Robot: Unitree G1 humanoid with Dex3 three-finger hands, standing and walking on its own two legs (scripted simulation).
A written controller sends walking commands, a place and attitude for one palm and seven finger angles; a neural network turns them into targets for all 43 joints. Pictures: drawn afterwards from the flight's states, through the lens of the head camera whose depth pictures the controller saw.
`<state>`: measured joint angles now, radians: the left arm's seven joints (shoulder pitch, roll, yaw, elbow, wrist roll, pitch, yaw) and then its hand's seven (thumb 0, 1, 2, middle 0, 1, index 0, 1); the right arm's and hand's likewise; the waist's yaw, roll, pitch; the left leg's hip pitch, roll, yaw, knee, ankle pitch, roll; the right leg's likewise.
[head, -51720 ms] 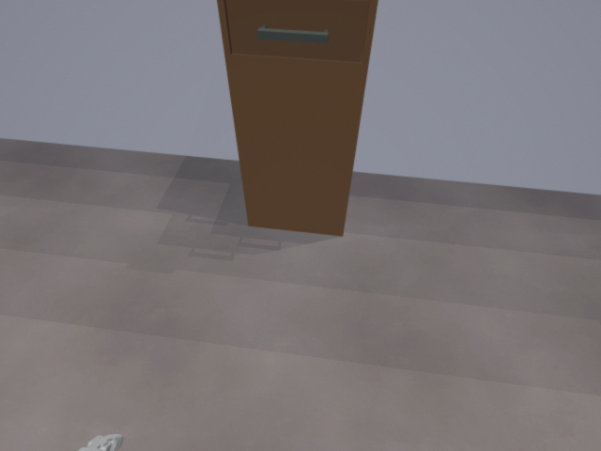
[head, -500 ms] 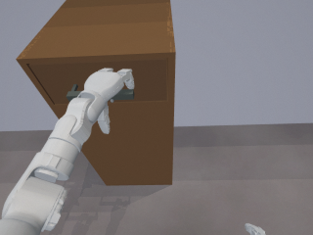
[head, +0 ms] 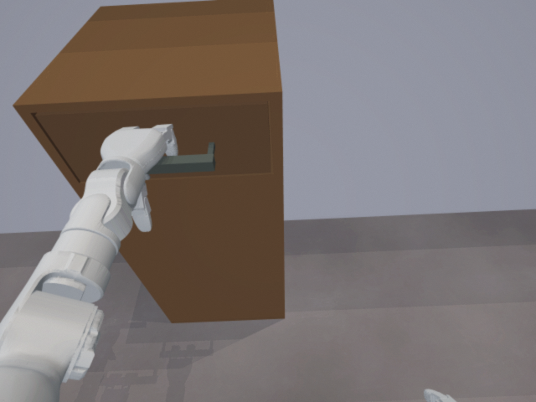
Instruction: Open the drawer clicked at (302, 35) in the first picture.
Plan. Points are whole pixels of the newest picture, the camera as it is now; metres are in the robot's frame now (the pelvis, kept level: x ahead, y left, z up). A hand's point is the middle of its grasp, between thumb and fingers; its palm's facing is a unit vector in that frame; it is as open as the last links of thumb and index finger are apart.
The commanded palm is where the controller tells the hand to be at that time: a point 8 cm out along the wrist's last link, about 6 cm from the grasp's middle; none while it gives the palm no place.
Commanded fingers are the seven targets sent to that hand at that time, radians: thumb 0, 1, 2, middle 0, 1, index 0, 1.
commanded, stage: lower the fingers behind the handle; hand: left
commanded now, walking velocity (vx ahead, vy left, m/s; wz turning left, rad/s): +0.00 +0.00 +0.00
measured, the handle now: (161, 157) +0.50 +0.20 +0.10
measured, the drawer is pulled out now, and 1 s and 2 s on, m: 0.00 0.00 0.00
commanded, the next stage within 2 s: close the thumb around the handle in 1.12 s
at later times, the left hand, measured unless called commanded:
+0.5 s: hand (158, 173) +0.46 +0.19 +0.10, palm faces +0.01 -0.05 -1.00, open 13.6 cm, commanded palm +0.43 +0.21 +0.14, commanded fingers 0.00 -0.50 0.30 -0.30 -1.20 -0.30 -1.20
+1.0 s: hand (157, 184) +0.46 +0.20 +0.07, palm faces +0.01 -0.04 -1.00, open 13.7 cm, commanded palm +0.44 +0.21 +0.13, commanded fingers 0.00 -0.50 0.30 -0.30 -1.20 -0.30 -1.20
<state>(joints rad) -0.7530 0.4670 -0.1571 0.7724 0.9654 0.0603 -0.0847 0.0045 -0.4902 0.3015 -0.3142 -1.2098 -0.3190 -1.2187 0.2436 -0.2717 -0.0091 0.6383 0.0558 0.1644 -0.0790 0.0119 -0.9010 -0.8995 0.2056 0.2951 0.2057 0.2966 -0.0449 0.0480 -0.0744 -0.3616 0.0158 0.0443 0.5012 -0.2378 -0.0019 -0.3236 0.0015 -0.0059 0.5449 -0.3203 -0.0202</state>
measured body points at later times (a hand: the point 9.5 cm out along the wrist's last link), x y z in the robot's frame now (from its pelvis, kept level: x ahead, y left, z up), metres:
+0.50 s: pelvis +0.01 +0.01 -0.01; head +0.04 -0.02 +0.44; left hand +0.45 +0.19 +0.15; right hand +0.10 -0.24 -0.15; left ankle +0.01 +0.13 -0.73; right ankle -0.03 -0.10 -0.73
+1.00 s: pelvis +0.00 +0.01 -0.01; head +0.05 -0.01 +0.44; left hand +0.45 +0.20 +0.13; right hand +0.07 -0.26 -0.15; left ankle +0.01 +0.13 -0.73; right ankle -0.03 -0.10 -0.73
